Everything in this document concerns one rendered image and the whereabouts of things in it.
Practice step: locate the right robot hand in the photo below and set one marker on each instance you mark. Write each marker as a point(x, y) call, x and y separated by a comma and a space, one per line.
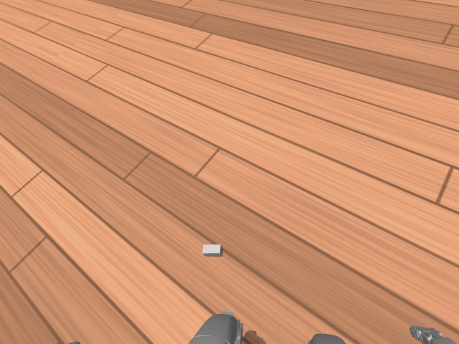
point(429, 336)

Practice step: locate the small box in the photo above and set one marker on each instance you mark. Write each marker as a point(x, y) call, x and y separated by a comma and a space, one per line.
point(212, 250)

